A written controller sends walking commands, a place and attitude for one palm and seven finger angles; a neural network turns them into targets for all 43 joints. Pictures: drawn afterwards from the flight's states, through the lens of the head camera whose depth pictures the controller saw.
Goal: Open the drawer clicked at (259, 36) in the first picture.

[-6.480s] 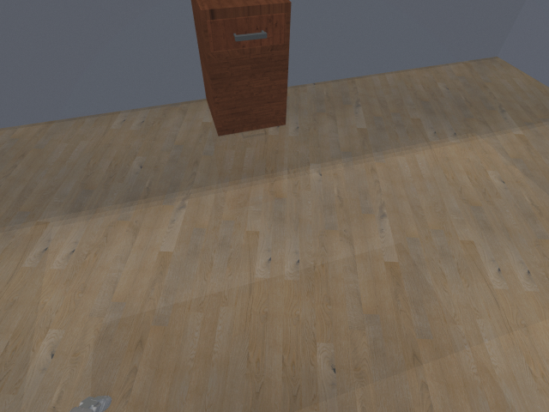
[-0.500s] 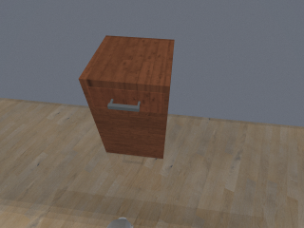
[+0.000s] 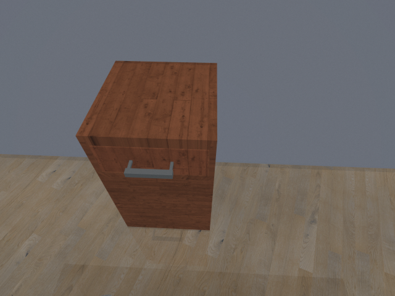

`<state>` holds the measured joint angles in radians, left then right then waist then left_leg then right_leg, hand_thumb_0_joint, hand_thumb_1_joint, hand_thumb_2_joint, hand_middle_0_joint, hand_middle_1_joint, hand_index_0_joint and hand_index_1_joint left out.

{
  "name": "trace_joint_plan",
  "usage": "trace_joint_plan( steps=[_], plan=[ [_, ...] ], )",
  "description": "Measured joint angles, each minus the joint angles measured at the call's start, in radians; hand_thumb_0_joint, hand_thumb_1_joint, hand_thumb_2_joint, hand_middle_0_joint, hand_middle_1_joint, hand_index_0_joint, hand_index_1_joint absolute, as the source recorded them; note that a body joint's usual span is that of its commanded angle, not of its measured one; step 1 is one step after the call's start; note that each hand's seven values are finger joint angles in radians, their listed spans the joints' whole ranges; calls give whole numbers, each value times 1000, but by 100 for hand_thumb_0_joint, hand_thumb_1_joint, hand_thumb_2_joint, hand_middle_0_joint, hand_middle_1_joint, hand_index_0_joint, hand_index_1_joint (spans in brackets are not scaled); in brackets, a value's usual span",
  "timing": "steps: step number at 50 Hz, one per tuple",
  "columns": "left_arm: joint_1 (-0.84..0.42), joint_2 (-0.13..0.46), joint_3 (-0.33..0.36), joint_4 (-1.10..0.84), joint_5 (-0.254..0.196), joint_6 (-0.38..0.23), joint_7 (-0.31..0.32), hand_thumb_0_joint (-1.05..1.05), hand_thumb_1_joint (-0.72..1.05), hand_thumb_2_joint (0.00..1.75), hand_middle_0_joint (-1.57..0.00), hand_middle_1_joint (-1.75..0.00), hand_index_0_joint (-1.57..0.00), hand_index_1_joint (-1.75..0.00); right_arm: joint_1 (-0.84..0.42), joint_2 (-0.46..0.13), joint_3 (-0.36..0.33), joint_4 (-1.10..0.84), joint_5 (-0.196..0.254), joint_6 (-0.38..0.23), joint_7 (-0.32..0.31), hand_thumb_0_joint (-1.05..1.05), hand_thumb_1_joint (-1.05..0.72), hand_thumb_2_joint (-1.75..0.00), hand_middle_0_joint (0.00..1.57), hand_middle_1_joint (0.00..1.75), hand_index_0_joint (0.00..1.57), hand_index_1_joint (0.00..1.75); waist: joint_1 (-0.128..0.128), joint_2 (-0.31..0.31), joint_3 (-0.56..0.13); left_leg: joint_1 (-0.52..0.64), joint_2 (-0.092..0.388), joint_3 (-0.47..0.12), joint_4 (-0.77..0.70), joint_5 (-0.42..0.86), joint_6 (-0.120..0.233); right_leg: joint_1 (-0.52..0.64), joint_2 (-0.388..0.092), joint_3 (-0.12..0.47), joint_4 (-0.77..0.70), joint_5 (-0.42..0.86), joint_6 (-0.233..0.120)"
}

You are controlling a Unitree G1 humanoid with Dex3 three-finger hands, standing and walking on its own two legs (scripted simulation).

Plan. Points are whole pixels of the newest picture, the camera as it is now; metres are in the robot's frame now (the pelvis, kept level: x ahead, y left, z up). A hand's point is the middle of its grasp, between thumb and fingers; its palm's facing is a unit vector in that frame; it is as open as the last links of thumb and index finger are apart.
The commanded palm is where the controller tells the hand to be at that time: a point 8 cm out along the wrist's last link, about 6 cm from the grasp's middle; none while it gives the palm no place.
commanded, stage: come to a stop and stand still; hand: left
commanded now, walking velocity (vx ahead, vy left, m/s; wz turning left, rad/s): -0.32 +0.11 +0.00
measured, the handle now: (150, 168) +0.53 +0.19 -0.18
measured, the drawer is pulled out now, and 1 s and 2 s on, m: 0.00 0.00 0.00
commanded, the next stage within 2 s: look again from close up in 1.22 s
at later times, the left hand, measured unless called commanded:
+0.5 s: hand out of the picture +0.04 +0.24 -0.17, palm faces +0.06 -0.98 -0.19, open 7.4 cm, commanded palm none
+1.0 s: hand out of the picture +0.04 +0.15 -0.16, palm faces +0.01 -0.97 -0.24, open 7.2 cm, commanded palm none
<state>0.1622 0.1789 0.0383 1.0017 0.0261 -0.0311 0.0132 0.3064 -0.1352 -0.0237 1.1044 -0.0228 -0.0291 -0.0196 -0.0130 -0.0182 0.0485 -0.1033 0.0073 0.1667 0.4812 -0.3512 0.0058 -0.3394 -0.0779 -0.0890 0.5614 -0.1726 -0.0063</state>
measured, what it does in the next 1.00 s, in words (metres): steps on the spot: left foot, then right foot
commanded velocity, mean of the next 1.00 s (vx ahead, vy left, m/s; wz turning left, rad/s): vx -0.03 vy -0.04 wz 0.00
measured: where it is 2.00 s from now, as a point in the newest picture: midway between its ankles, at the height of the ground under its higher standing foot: outside the picture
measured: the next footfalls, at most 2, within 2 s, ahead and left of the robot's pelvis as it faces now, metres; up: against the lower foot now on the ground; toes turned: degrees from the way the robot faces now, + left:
left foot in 0.32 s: +0.02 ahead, +0.15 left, +0.00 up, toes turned +0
right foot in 0.76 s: +0.02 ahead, -0.06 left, +0.00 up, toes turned +1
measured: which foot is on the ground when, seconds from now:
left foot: down 0.00-0.00, up 0.02-0.30, down 0.32-1.00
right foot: down 0.00-0.34, up 0.36-0.74, down 0.76-1.00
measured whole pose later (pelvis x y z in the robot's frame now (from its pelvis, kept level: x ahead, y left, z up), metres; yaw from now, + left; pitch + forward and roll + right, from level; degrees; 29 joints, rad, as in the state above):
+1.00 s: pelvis +0.00 -0.03 +0.01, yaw +0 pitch -1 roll +0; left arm 0.22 0.16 0.02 1.12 0.01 0.00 0.04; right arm 0.29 -0.15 -0.01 1.16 -0.02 0.02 -0.04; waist -0.03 0.03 0.03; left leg -0.14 0.10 0.03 0.42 -0.25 -0.08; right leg -0.12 0.02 -0.08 0.45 -0.31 -0.05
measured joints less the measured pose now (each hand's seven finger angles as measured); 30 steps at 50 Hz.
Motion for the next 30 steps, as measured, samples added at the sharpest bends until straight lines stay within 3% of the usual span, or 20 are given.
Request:
trace_joint_plan(
  steps=[4, 7, 10, 13, 16, 18, 20, 22, 26, 30],
  plan=[
    [-28, -33, -23, 15, -7, -1, 12, 0, 92, 90, -20, -30, -19, -30, -18, -8, -7, 12, 15, 35, -3, 1, -91, -90, 20, 30, 20, 30, -30, 53, 16, -60, 29, -56, 149, -118, -25, 16, 27, -33, 8, -61, -28],
    [-54, -48, -23, 8, -3, 17, 21, 0, 91, 90, -20, -30, -20, -30, -43, -9, -15, -1, 21, 59, -7, 1, -91, -90, 20, 30, 20, 30, -21, 45, 40, -147, 12, -106, 327, -191, -32, 27, 20, -40, -21, -44, -28],
    [-65, -54, -11, -8, 1, 35, 27, 0, 92, 90, -20, -30, -20, -30, -73, -18, -26, -25, 21, 75, -6, 1, -91, -90, 19, 30, 20, 30, -6, 34, 57, -206, 2, -133, 397, -190, -38, 28, 10, -37, -48, -22, -18],
    [-64, -38, 0, -16, 7, 51, 27, -1, 92, 90, -21, -30, -20, -30, -100, -28, -32, -57, 17, 77, -3, 1, -91, -90, 19, 30, 20, 30, 2, 20, 62, -216, 7, -138, 335, -139, -42, 17, 2, -32, -56, -6, -3],
    [-45, -15, 9, -16, 2, 66, 25, 0, 91, 90, -21, -30, -20, -30, -103, -38, -29, -85, 13, 57, 0, 1, -91, -90, 19, 30, 20, 30, 2, 11, 49, -150, 24, -130, 115, 12, -35, -11, 1, -25, -15, -16, 19],
    [-31, 8, 15, -6, -5, 79, 21, 0, 91, 90, -21, -30, -20, -30, -101, -27, -25, -88, 4, 46, -2, 0, -91, -90, 19, 30, 20, 30, 5, -18, 41, -142, 11, -114, 102, 19, -7, -35, -1, 7, 47, -99, 25],
    [-12, 24, 21, 10, -5, 92, 19, 0, 91, 90, -20, -30, -20, -30, -90, -14, -13, -87, -4, 42, -7, 0, -91, -90, 19, 30, 20, 30, 8, -30, 25, -128, 8, -108, 74, 29, 12, -57, 28, 59, 152, -203, 23],
    [8, 35, 25, 28, -5, 94, 11, 0, 91, 90, -20, -30, -20, -30, -81, -2, -1, -80, -7, 40, -15, 0, -91, -90, 19, 30, 20, 30, 10, -31, 9, -106, 8, -109, 19, 58, 18, -69, 53, 90, 258, -214, 26],
    [58, 47, 28, 56, -5, 89, -1, 0, 91, 90, -20, -30, -19, -30, -71, 0, 4, -63, -7, 36, -27, 1, -93, -90, 20, 30, 20, 30, 18, -30, -12, -73, 12, -102, -73, 106, 21, -55, 69, 104, 363, -198, 45],
    [87, 50, 23, 80, -6, 98, -5, 0, 91, 90, -20, -30, -19, -30, -70, -3, 3, -58, -5, 29, -29, 1, -92, -90, 20, 30, 20, 30, 13, -25, -7, -61, 23, -91, -109, 124, 14, -9, 60, 91, 331, -230, 58]
  ],
)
